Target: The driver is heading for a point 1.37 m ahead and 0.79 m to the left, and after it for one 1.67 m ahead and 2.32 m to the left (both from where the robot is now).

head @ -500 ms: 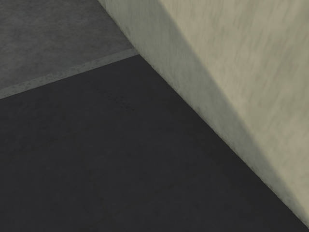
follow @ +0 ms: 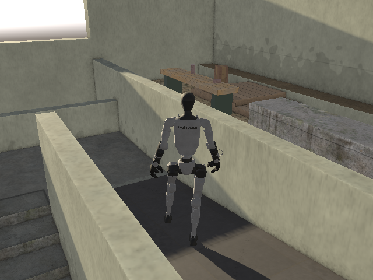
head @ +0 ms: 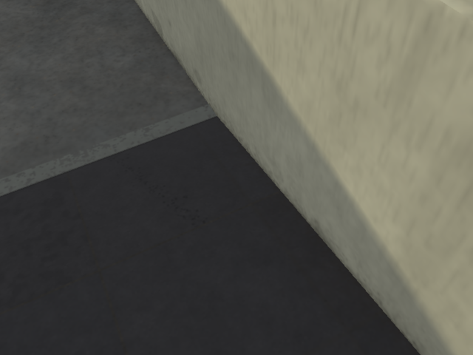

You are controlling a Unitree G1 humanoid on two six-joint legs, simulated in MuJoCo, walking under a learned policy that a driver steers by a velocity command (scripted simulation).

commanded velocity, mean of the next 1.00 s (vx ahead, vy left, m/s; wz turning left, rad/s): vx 0.26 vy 0.00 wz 0.52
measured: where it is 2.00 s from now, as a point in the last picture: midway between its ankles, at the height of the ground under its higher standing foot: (183, 346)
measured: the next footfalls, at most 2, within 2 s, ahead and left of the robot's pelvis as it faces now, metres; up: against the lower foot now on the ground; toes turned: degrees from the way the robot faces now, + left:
left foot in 0.16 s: +0.25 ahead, +0.11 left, -0.05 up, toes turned +3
right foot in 0.56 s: +0.38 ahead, -0.12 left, -0.05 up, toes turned +27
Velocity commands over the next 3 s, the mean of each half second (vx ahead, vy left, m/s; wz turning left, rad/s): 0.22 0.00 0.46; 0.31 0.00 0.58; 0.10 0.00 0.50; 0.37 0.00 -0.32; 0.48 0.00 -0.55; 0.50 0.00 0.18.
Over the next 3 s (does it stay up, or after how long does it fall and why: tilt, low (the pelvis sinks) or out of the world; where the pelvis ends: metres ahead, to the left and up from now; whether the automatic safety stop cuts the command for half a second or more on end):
stays up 1.11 0.53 -0.23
